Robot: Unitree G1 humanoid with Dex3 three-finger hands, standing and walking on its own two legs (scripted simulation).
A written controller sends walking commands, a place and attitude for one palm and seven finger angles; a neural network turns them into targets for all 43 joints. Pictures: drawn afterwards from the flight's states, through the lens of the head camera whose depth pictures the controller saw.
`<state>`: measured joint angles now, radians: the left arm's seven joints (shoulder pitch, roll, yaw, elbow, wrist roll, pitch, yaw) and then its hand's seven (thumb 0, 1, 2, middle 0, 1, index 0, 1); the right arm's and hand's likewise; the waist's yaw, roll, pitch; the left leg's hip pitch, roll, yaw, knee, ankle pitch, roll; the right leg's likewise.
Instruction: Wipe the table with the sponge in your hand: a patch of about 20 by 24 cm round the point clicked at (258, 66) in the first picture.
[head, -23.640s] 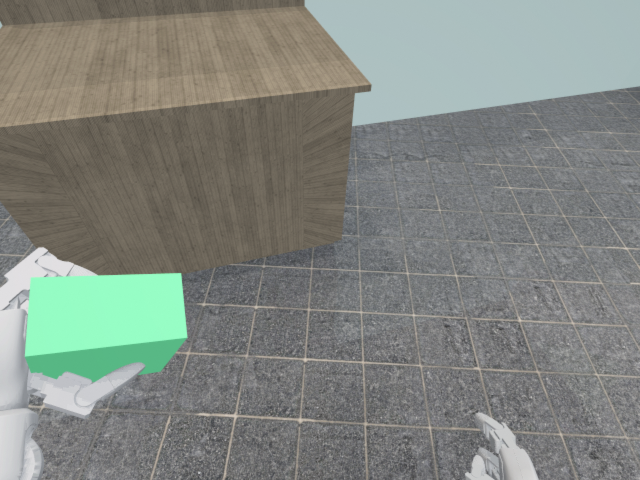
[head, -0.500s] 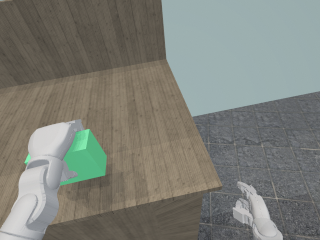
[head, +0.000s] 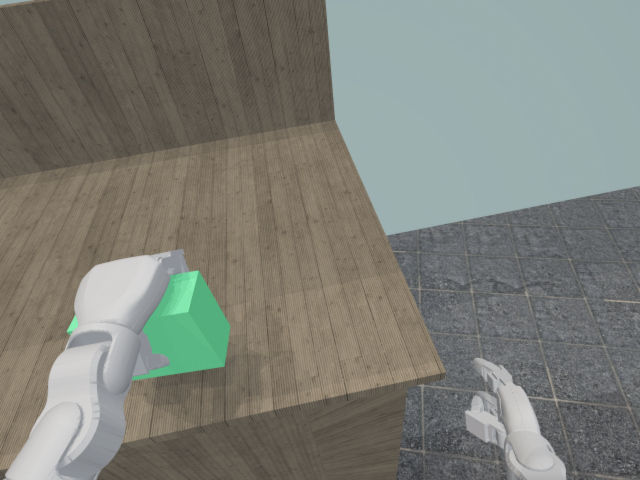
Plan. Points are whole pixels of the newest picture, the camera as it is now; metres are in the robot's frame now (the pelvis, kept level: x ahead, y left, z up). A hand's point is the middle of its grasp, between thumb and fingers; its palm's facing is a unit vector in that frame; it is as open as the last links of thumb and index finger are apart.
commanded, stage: move the sponge above the wiping area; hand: left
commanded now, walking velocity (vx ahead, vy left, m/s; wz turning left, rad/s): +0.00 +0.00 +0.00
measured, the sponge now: (164, 336) +0.24 +0.25 +0.08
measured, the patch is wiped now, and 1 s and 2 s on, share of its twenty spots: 0.00 0.00 0.00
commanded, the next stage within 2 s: lower the sponge onto the table in 0.28 s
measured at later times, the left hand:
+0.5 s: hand (150, 308) +0.25 +0.26 +0.12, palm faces +0.04 -0.06 -1.00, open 10.3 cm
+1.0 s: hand (148, 308) +0.25 +0.26 +0.12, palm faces +0.05 -0.08 -1.00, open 10.3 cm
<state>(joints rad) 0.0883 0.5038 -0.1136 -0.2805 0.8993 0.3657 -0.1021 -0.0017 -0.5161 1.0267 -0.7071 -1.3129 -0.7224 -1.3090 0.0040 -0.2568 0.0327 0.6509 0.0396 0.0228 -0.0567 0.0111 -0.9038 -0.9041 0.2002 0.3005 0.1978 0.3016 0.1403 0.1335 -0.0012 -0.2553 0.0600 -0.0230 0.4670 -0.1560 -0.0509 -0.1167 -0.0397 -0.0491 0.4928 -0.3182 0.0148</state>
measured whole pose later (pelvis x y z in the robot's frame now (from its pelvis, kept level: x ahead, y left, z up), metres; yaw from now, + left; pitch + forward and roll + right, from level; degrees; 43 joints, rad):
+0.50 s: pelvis +0.00 -0.01 +0.00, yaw +0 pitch -4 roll +0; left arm 0.03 0.52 -0.11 -0.20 0.90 0.35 -0.09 0.00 -0.52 1.03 -0.71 -1.31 -0.72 -1.31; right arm 0.00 -0.26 0.04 0.67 0.04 0.02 -0.07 0.01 -0.90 -0.90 0.20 0.30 0.20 0.30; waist 0.14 0.13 0.00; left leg -0.25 0.07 -0.03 0.47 -0.15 -0.06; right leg -0.12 -0.03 -0.05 0.50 -0.32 0.01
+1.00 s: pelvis +0.01 +0.00 +0.00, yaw +0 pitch -3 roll +0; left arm 0.07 0.50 -0.09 -0.22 0.90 0.37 -0.06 0.00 -0.52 1.03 -0.71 -1.31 -0.72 -1.31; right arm 0.01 -0.24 0.04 0.66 0.04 0.03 -0.05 0.01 -0.90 -0.90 0.20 0.30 0.20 0.30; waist 0.14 0.12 0.00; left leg -0.26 0.06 -0.02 0.47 -0.17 -0.05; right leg -0.12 -0.04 -0.04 0.49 -0.32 0.01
